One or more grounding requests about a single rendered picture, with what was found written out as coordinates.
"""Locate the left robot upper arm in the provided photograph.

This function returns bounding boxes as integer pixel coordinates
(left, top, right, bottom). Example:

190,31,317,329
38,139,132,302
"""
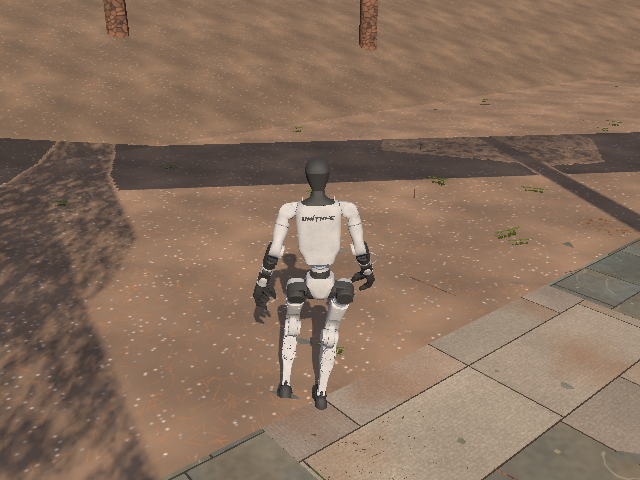
268,202,298,258

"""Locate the left robot forearm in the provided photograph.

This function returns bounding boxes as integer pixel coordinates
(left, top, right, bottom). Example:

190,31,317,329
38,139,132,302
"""
256,242,278,287

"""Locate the robot right foot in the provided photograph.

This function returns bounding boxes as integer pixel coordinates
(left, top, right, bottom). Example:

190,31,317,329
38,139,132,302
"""
312,384,327,410

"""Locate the robot right thigh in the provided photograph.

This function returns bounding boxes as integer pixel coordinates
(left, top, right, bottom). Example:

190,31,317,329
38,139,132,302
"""
320,278,355,347

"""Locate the robot right hand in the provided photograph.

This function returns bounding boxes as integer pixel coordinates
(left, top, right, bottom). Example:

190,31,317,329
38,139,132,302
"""
351,271,375,291

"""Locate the right robot forearm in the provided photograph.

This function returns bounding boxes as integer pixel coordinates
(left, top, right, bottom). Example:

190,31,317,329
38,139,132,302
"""
356,241,373,275

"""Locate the right robot upper arm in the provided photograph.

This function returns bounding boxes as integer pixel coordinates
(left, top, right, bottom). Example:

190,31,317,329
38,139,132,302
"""
339,201,367,256

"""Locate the robot left hand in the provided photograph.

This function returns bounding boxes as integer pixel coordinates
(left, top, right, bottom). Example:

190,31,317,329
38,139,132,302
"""
253,283,276,310

